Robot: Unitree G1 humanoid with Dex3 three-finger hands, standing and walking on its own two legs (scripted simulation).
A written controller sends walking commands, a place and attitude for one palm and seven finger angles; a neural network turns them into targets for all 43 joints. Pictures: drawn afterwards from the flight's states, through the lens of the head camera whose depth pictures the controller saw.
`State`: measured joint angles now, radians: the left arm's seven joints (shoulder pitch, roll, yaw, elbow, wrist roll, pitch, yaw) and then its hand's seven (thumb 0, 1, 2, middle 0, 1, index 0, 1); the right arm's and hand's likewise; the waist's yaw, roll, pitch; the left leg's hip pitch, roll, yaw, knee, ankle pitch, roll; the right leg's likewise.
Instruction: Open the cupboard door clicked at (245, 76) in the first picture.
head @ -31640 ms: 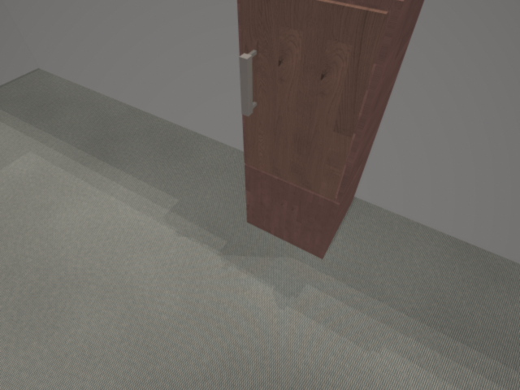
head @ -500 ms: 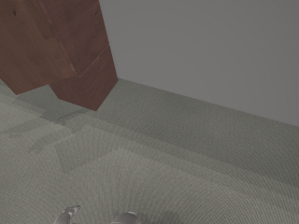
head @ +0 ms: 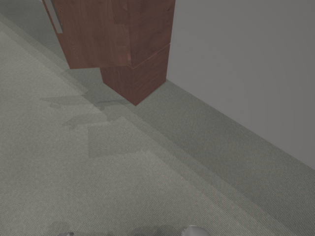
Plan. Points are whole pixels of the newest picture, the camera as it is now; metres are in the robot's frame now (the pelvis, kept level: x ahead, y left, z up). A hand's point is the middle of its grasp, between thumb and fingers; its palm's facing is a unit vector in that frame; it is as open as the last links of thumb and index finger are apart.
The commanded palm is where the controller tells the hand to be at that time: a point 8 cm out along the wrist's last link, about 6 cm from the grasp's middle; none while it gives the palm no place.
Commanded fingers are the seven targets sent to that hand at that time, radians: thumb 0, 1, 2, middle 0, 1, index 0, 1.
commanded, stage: turn to face it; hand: left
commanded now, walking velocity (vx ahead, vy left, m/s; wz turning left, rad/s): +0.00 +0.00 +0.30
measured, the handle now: (54, 10) +0.98 +0.54 +0.01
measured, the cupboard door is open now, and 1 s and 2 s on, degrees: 49 49 49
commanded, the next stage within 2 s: take the last steps up to it in 0.24 s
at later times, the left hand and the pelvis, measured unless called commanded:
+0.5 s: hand out of the picture +0.01 +0.17 -0.18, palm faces +0.24 -0.95 -0.20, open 7.3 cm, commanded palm none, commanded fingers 0.00 0.90 0.90 -0.20 -0.30 -0.20 -0.30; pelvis +0.02 -0.02 +0.00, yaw +11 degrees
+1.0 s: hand (91, 197) +0.23 +0.21 -0.16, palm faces +0.21 -0.96 -0.20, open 7.3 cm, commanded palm none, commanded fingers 0.00 0.90 0.90 -0.20 -0.30 -0.20 -0.30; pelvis +0.14 +0.01 -0.02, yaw +14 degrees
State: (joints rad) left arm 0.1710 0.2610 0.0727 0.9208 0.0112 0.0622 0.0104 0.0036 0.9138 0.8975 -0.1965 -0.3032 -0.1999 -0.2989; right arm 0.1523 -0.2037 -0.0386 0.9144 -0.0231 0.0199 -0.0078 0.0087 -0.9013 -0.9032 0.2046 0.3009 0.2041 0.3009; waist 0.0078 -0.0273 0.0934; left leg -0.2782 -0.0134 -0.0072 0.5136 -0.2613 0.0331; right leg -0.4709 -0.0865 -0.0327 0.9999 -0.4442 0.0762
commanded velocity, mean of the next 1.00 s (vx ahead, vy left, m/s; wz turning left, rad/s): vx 0.20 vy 0.08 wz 0.17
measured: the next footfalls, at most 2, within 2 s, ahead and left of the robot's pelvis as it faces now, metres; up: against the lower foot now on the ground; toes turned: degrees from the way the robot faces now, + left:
right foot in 0.16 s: +0.05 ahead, -0.15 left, +0.00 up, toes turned +0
left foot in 0.52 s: +0.03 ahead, +0.09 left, +0.00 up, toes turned +15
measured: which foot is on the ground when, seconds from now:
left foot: down 0.00-0.16, up 0.18-0.50, down 0.52-0.98, up 1.00-1.00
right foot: up 0.00-0.14, down 0.16-0.52, up 0.54-0.96, down 0.98-1.00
